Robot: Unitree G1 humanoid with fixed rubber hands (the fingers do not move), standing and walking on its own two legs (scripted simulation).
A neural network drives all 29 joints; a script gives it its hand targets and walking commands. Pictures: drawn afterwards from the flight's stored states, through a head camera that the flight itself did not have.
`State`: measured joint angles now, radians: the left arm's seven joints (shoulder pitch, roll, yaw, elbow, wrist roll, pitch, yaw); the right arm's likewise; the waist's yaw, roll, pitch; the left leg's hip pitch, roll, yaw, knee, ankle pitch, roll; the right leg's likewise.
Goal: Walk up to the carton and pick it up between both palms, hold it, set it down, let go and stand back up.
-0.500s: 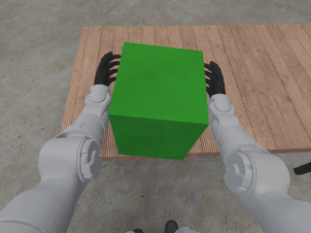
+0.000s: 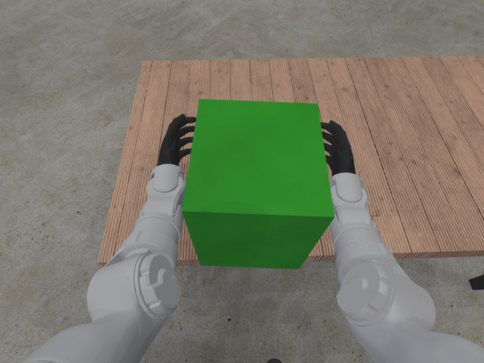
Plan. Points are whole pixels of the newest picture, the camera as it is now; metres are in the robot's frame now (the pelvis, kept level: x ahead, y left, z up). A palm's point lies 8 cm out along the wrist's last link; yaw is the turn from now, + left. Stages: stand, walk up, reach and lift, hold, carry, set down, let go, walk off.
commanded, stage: reach and lift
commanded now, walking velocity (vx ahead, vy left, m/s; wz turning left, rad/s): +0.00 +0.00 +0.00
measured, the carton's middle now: (253, 192) +0.40 +0.00 -0.01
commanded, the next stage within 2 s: none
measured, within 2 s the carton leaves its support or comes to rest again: leaves its support in 1.38 s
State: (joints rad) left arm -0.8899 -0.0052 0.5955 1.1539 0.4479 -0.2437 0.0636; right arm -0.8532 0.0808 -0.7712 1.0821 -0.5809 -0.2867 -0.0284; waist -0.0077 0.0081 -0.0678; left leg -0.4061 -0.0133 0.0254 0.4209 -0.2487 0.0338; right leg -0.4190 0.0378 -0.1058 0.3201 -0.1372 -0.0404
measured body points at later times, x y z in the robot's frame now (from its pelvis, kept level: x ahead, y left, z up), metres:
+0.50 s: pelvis +0.00 +0.00 +0.00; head +0.08 +0.01 +0.45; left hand +0.44 +0.14 +0.04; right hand +0.42 -0.16 +0.04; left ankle -0.04 +0.09 -0.74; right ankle +0.00 -0.09 -0.74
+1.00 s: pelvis +0.00 +0.01 +0.00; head +0.08 +0.02 +0.45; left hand +0.44 +0.14 +0.04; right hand +0.42 -0.15 +0.04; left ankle -0.04 +0.09 -0.74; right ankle +0.00 -0.09 -0.74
